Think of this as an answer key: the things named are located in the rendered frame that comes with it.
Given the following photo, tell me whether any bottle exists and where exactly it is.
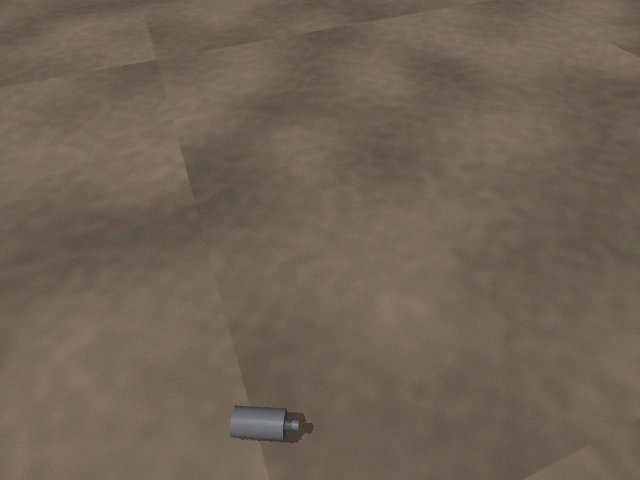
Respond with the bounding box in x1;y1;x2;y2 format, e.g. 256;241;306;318
230;406;300;441

